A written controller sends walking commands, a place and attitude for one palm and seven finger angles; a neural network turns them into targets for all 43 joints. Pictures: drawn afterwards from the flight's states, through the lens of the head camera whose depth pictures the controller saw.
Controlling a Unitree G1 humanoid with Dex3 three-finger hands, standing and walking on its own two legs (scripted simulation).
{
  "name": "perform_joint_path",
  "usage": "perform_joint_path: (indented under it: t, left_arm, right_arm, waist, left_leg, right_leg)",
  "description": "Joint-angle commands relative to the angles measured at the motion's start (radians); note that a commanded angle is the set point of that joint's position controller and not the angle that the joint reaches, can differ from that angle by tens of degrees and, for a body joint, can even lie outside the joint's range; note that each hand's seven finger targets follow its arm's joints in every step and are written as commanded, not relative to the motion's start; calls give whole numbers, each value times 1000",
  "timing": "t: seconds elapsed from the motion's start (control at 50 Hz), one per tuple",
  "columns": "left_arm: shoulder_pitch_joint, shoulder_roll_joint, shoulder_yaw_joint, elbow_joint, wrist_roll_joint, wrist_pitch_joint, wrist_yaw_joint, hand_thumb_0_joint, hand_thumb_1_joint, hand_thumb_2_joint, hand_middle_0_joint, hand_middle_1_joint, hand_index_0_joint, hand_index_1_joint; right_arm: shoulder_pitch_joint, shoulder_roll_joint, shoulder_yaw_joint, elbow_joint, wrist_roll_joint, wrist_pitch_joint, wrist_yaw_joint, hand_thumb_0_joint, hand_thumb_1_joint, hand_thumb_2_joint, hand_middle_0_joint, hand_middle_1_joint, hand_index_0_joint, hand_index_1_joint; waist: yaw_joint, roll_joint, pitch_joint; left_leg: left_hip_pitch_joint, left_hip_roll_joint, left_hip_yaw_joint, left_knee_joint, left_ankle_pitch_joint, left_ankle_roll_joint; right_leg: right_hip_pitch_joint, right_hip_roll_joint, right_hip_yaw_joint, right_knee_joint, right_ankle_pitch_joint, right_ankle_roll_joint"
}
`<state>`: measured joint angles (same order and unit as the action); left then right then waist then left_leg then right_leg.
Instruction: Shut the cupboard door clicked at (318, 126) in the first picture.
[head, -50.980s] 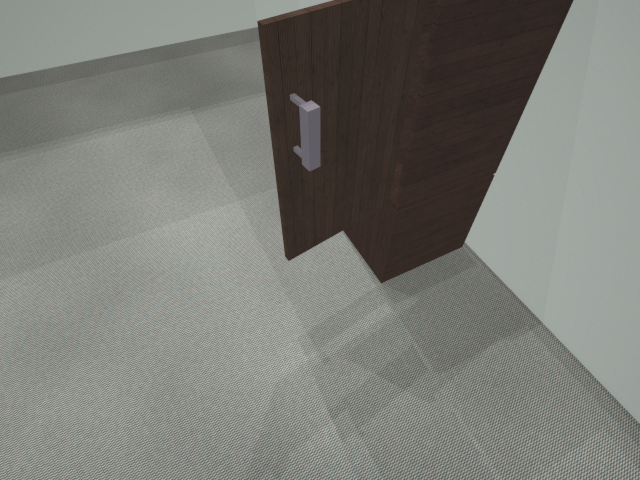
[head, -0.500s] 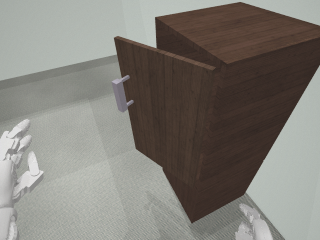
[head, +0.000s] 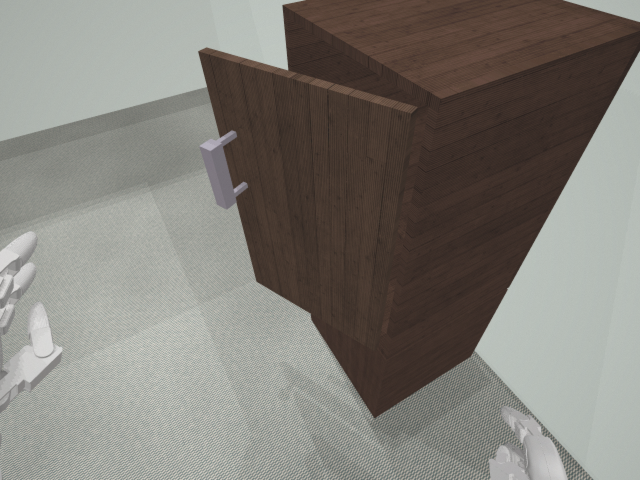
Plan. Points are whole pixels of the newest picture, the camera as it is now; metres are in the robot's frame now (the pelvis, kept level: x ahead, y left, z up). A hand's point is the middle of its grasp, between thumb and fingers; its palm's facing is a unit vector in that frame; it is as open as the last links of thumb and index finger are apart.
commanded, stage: step back with the hand held close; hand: left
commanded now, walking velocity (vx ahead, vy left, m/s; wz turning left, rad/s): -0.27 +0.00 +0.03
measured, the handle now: (228, 169) +0.61 +0.21 +0.06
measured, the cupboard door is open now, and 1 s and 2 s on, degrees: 26 26 26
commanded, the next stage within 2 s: stop stepping back and stand still in 0.94 s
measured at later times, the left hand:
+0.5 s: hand out of the picture +0.09 +0.29 +0.16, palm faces +0.51 -0.73 -0.46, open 7.4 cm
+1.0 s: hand out of the picture -0.04 +0.30 +0.17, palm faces +0.54 -0.72 -0.43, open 7.4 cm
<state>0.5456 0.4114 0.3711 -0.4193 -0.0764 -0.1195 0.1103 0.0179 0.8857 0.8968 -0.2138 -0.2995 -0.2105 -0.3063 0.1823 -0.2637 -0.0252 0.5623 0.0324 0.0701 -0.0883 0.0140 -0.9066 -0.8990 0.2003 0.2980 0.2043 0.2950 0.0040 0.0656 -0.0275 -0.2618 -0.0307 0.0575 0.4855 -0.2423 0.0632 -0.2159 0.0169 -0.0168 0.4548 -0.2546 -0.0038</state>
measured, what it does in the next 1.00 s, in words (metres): walks backwards: right foot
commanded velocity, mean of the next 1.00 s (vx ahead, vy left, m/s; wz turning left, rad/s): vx -0.35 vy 0.00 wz -0.06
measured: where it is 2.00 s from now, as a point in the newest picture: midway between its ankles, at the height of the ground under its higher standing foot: outside the picture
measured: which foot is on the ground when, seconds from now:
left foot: down 0.00-0.98, up 1.00-1.00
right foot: down 0.00-0.74, up 0.76-0.96, down 0.98-1.00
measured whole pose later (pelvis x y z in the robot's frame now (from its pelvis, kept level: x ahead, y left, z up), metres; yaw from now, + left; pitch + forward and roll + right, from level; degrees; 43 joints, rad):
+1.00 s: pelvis -0.20 +0.01 -0.03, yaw +5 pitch +3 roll -4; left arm 0.53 0.44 0.49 -0.55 -0.08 -0.27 0.14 0.02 0.89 0.90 -0.21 -0.30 -0.21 -0.31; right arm 0.16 -0.19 -0.02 0.62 0.01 -0.09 -0.04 0.01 -0.90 -0.90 0.20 0.30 0.21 0.30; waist 0.04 0.02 -0.03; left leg -0.65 0.09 0.19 0.52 -0.08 0.03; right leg -0.17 0.07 -0.02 0.57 -0.48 -0.02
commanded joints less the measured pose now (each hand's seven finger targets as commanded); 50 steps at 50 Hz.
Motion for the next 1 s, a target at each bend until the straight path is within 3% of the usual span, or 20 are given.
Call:
perform_joint_path:
  t: [0.0,0.08,0.2,0.28,0.32,0.44,0.48,0.54,0.58,0.62,0.66,0.72,0.74,0.8,0.86,0.9,0.92,0.94,0.96,0.98]
  left_arm:
    - [-4,230,200,-210,-10,-71,31,0,900,900,-200,-300,-200,-300]
    - [2,202,171,-230,-3,-78,34,0,900,900,-200,-300,-200,-300]
    - [-46,211,202,-218,28,-108,38,0,900,900,-200,-300,-200,-300]
    - [-103,174,180,-216,51,-130,36,0,900,900,-200,-300,-200,-300]
    - [-127,173,177,-253,57,-142,34,0,900,900,-200,-300,-200,-300]
    - [-109,181,200,-289,59,-165,32,0,900,900,-200,-300,-200,-300]
    - [-103,182,204,-295,59,-170,35,0,900,900,-200,-300,-200,-300]
    - [-112,186,197,-306,50,-179,42,0,900,900,-200,-300,-200,-300]
    - [-124,185,180,-305,43,-182,52,0,900,900,-200,-300,-200,-300]
    - [-130,185,173,-311,43,-186,61,0,900,900,-200,-300,-200,-300]
    - [-120,201,193,-310,44,-193,66,0,900,900,-200,-300,-200,-300]
    - [-91,197,239,-294,52,-197,64,0,900,900,-200,-300,-200,-300]
    - [-107,213,250,-311,45,-191,60,0,900,900,-200,-300,-200,-300]
    - [-70,242,286,-324,23,-200,50,0,900,900,-200,-300,-200,-300]
    - [16,190,234,-286,-7,-188,36,0,900,900,-200,-300,-200,-300]
    - [-13,189,217,-307,-17,-195,28,0,900,900,-200,-300,-200,-300]
    - [-52,191,202,-332,-21,-206,26,0,900,900,-200,-300,-200,-300]
    - [-86,201,193,-347,-14,-216,27,0,900,900,-200,-300,-200,-300]
    - [-131,224,190,-361,-4,-226,37,0,900,900,-200,-300,-200,-300]
    - [-227,256,181,-385,13,-231,54,0,900,900,-200,-300,-200,-300]
  right_arm:
    - [-108,-104,-36,-182,-3,-41,-12,0,-900,-900,200,300,200,300]
    - [-96,-110,-33,-192,-3,-48,-10,0,-900,-900,200,300,200,300]
    - [-96,-127,-35,-195,-8,-81,-18,0,-900,-900,200,300,200,300]
    - [-68,-130,-37,-187,-14,-101,-15,0,-900,-900,200,300,200,300]
    - [-70,-128,-38,-187,-15,-114,-13,0,-900,-900,200,300,200,300]
    - [-62,-124,-44,-175,-19,-139,-2,0,-900,-900,200,300,200,300]
    - [-60,-115,-45,-167,-21,-142,2,0,-900,-900,200,300,200,300]
    - [-46,-96,-43,-148,-28,-148,11,0,-900,-900,200,300,200,300]
    - [-34,-83,-40,-129,-31,-149,16,0,-900,-900,200,300,200,300]
    - [-29,-80,-39,-119,-31,-150,15,0,-900,-900,200,300,200,300]
    - [-40,-87,-39,-126,-26,-155,7,0,-900,-900,200,300,200,300]
    - [-80,-107,-43,-134,-27,-173,-6,0,-900,-900,200,300,200,300]
    - [-78,-93,-46,-132,-35,-176,-3,0,-900,-900,200,300,200,300]
    - [-81,-97,-68,-122,-27,-195,13,0,-900,-900,200,300,200,300]
    - [-95,-77,-52,-119,-17,-208,29,0,-900,-900,200,300,200,300]
    - [-81,-72,-50,-95,-23,-215,32,0,-900,-900,200,300,200,300]
    - [-77,-63,-45,-80,-27,-215,35,0,-900,-900,200,300,200,300]
    - [-61,-55,-44,-64,-29,-215,37,0,-900,-900,200,300,200,300]
    - [-54,-38,-39,-45,-28,-213,34,0,-900,-900,200,300,200,300]
    - [-63,-29,-30,-32,-31,-215,29,0,-900,-900,200,300,200,300]
  waist:
    - [9,-31,-175]
    - [7,15,-139]
    - [8,53,-40]
    - [1,58,-12]
    - [-1,88,-24]
    - [-3,38,-40]
    - [-3,8,-39]
    - [-15,-99,-32]
    - [-26,-136,-39]
    - [-33,-121,-57]
    - [-30,-67,-63]
    - [-2,187,-86]
    - [1,187,-100]
    - [4,88,-158]
    - [12,169,-130]
    - [6,173,-132]
    - [3,114,-142]
    - [1,6,-139]
    - [0,-182,-136]
    - [-9,-276,-113]
  left_leg:
    - [34,115,-112,-46,388,-15]
    - [-79,142,-150,-101,238,-1]
    - [-425,190,-239,-244,-335,51]
    - [-576,222,-282,-277,-503,70]
    - [-568,226,-294,-275,-512,73]
    - [-548,205,-262,-203,-533,57]
    - [-519,173,-219,-122,-505,45]
    - [-336,116,-171,37,-378,4]
    - [-187,88,-142,120,-280,-22]
    - [-122,93,-151,100,-250,-22]
    - [-166,130,-191,-5,-321,1]
    - [-523,336,-375,-320,-577,81]
    - [-543,368,-384,-355,-516,84]
    - [-374,362,-280,-306,-394,46]
    - [-299,325,-160,-331,-403,-38]
    - [-177,314,-131,-293,-362,-88]
    - [-84,287,-103,-220,-298,-124]
    - [30,223,-43,-61,-191,-146]
    - [136,155,10,209,-73,-150]
    - [137,103,6,362,-84,-132]
  right_leg:
    - [85,-81,65,16,447,8]
    - [106,-56,63,44,291,13]
    - [235,-13,69,126,108,21]
    - [296,8,60,207,51,23]
    - [287,19,60,232,54,22]
    - [227,13,105,225,-2,-2]
    - [156,-20,168,175,-41,-20]
    - [-91,-121,306,16,-143,-67]
    - [-244,-171,338,-66,-184,-85]
    - [-285,-159,288,-60,-175,-72]
    - [-250,-86,206,9,-189,-34]
    - [104,68,41,441,-66,22]
    - [127,77,31,552,-119,21]
    - [51,84,19,521,-222,10]
    - [44,89,-61,319,-302,-7]
    - [8,54,-44,97,-301,-12]
    - [-48,9,8,-34,-304,-24]
    - [-166,-60,140,-172,-288,-58]
    - [-334,-209,351,-262,-229,-119]
    - [-400,-340,422,-296,-10,-146]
